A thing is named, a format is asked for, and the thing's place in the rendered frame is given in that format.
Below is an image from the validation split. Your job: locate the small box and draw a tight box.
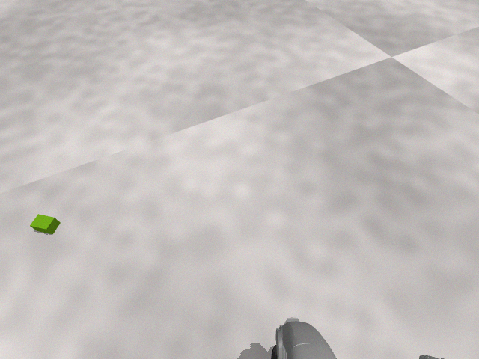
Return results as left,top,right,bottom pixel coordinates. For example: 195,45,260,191
30,214,60,234

